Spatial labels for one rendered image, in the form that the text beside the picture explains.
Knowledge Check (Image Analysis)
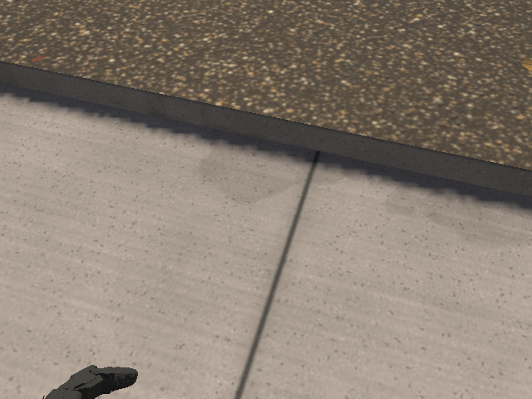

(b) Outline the robot left hand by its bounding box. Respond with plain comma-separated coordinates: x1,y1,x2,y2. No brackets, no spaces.
42,365,138,399

